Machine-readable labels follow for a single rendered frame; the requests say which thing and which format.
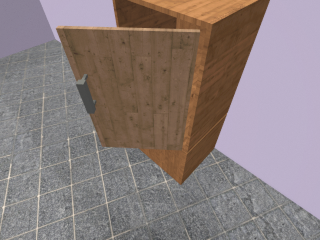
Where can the handle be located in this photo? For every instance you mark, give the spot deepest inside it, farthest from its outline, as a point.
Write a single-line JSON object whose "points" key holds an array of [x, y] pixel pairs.
{"points": [[85, 94]]}

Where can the cupboard door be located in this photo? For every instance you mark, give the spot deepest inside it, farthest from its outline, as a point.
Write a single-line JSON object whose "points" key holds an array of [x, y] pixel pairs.
{"points": [[141, 79]]}

